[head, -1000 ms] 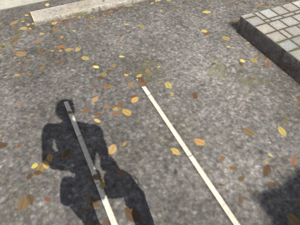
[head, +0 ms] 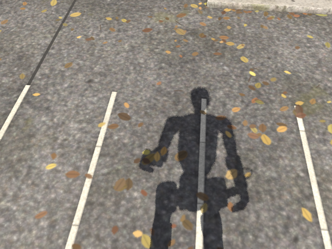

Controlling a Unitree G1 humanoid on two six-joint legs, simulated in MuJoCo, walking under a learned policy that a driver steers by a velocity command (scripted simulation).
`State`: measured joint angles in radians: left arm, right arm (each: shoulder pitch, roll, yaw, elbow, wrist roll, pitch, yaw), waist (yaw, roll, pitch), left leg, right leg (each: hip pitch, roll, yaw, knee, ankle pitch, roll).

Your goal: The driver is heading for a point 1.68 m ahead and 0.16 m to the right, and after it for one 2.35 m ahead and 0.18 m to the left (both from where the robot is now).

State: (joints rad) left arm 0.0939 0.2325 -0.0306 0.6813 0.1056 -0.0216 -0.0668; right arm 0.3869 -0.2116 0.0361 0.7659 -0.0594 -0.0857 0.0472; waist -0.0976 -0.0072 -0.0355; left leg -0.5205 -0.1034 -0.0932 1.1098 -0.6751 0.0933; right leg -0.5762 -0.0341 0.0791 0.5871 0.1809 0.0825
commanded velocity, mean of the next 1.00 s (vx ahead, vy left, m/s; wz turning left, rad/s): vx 0.41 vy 0.00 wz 0.08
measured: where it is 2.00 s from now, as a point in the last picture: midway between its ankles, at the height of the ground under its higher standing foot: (155, 151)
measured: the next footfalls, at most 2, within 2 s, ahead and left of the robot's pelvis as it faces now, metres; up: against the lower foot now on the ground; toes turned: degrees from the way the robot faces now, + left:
right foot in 0.10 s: +0.14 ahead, -0.15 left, -0.15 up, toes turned +2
left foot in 0.60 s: +0.34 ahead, +0.11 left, -0.15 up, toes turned +1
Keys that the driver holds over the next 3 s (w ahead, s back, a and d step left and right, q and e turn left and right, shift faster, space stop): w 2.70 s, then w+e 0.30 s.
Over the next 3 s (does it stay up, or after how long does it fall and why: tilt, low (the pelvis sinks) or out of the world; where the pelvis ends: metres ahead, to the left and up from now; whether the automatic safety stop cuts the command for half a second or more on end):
stays up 1.47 0.04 -0.06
